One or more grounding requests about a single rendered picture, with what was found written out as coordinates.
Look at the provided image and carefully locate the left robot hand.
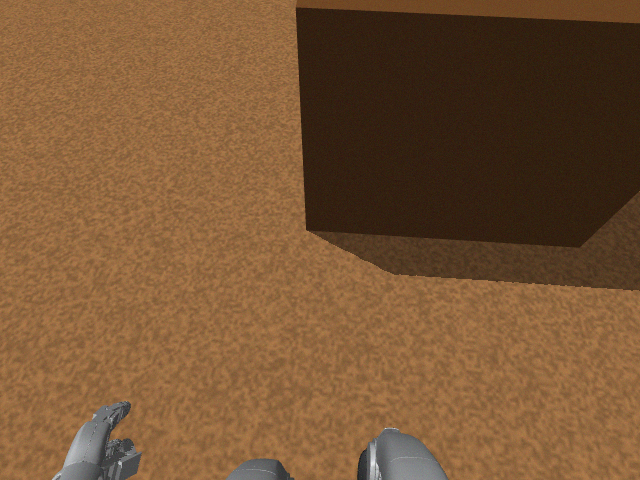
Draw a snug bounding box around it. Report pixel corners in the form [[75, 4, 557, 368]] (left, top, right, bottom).
[[62, 401, 142, 480]]

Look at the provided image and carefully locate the left robot arm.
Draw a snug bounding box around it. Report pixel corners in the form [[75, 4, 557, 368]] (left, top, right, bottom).
[[52, 462, 104, 480]]

